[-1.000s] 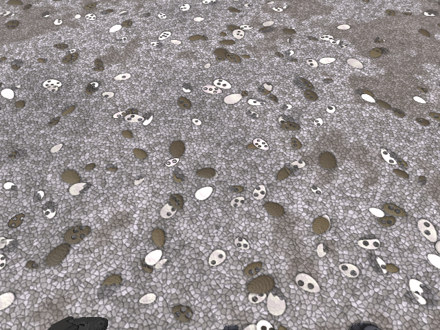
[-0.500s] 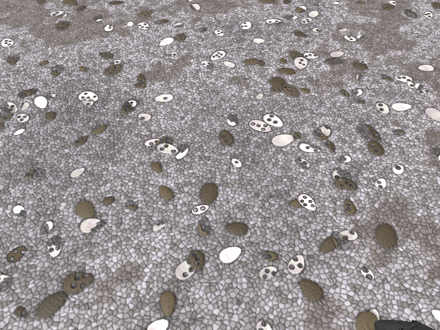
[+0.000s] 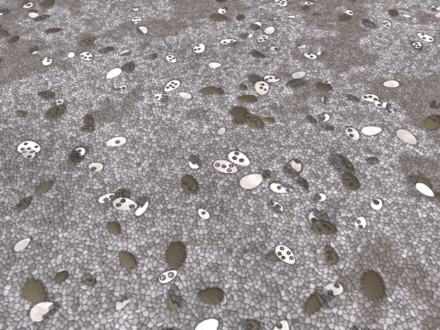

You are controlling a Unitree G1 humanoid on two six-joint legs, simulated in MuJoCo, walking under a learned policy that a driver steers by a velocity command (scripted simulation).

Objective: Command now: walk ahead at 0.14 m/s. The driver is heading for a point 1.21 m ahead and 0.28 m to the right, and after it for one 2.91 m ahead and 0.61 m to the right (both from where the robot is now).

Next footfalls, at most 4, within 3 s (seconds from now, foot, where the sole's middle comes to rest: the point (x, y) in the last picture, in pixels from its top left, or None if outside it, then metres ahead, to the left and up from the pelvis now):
0.04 right None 0.17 -0.12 -0.78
0.22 left None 0.07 0.11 -0.78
1.72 left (179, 309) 0.55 0.11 -0.78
2.30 right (266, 233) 0.79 -0.18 -0.78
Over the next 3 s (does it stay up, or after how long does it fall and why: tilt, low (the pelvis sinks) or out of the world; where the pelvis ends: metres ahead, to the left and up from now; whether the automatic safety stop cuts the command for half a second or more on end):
stays up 1.06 -0.17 0.00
